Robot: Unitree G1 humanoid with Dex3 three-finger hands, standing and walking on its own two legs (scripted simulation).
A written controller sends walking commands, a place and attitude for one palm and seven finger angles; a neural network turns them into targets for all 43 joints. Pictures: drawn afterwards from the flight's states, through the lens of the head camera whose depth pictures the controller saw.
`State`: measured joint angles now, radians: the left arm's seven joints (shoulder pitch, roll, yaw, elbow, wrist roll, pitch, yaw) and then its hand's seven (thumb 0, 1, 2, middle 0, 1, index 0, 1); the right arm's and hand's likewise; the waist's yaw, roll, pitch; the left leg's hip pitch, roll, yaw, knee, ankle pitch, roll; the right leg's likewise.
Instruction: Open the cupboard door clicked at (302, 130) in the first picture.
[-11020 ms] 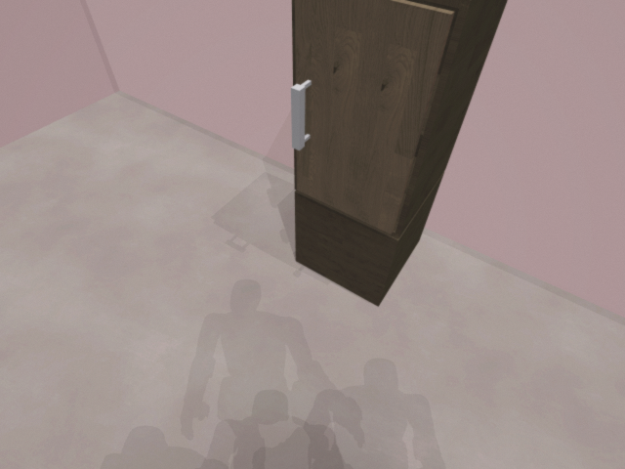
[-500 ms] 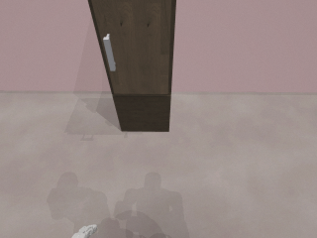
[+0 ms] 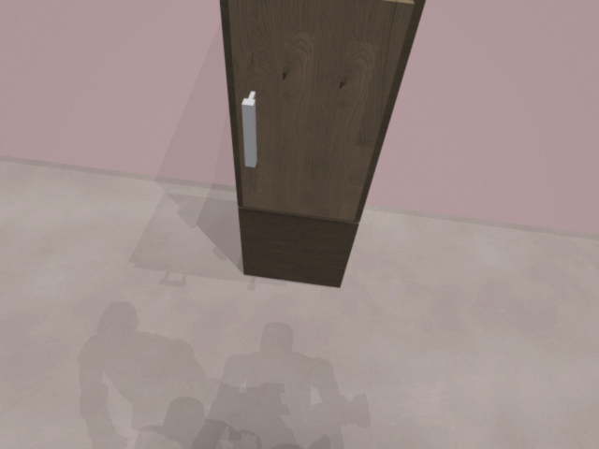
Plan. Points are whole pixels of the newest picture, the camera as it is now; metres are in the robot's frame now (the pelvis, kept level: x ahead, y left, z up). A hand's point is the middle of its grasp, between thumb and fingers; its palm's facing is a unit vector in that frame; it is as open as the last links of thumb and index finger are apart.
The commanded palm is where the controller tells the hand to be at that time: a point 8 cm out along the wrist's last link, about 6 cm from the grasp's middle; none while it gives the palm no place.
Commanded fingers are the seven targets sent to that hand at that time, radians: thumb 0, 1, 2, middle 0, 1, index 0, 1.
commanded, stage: take the last steps up to it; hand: left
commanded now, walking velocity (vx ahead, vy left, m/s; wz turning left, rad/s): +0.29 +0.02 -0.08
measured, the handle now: (251, 130) +0.78 +0.18 -0.04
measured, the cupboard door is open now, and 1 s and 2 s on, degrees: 0 0 0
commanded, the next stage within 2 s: come to a stop and stand still in 0.36 s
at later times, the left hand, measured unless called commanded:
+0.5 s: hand (206, 397) +0.21 +0.16 -0.15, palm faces +0.02 -0.97 -0.23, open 7.2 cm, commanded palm none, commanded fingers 0.00 0.90 0.90 -0.20 -0.30 -0.20 -0.30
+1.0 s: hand (195, 388) +0.23 +0.18 -0.17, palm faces -0.02 -0.96 -0.29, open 7.4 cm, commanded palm none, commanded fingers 0.00 0.90 0.90 -0.20 -0.30 -0.20 -0.30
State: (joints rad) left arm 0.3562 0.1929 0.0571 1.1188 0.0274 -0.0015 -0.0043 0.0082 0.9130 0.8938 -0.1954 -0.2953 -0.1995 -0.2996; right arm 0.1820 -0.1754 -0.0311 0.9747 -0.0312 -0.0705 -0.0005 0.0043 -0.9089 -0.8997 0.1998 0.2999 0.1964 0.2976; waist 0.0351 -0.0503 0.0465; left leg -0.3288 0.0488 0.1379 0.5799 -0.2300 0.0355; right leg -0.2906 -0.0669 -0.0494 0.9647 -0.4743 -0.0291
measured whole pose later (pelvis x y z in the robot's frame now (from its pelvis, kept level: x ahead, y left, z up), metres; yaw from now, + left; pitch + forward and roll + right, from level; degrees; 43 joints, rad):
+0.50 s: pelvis +0.16 -0.02 +0.01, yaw -1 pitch -1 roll +0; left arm 0.23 0.15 0.05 1.03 0.02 -0.06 0.02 0.00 0.94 0.89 -0.20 -0.30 -0.20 -0.30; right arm 0.31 -0.17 -0.04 1.10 -0.02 -0.01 -0.01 0.01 -0.91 -0.90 0.20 0.30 0.20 0.30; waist -0.02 0.02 0.06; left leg -0.42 0.05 0.07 0.97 -0.39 -0.01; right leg -0.19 -0.01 -0.10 0.42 -0.22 -0.05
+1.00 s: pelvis +0.18 -0.03 +0.00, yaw -3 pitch +0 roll +1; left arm 0.21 0.24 0.05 0.98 0.02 0.05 0.02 0.01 0.91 0.89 -0.20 -0.30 -0.20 -0.30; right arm 0.12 -0.19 -0.04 0.99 -0.02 0.04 -0.04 0.01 -0.90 -0.90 0.21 0.30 0.20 0.30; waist 0.01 0.00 0.10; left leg -0.37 0.09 0.07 0.52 -0.15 -0.03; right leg -0.23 -0.02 0.00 0.57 -0.35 0.00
